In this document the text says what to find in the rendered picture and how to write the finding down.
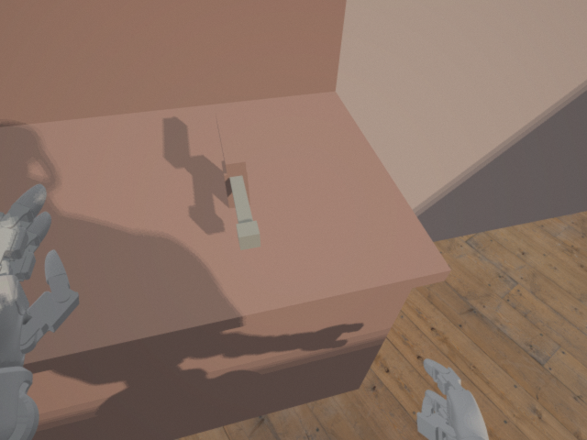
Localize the robot right hand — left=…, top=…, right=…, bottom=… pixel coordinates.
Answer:
left=416, top=358, right=489, bottom=440

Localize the left robot forearm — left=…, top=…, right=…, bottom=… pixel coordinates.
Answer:
left=0, top=367, right=39, bottom=440

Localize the tap lever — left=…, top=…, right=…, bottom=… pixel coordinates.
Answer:
left=229, top=175, right=260, bottom=250

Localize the robot left hand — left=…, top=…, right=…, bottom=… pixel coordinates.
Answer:
left=0, top=184, right=79, bottom=369

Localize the counter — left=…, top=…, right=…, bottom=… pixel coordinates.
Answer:
left=0, top=0, right=451, bottom=440

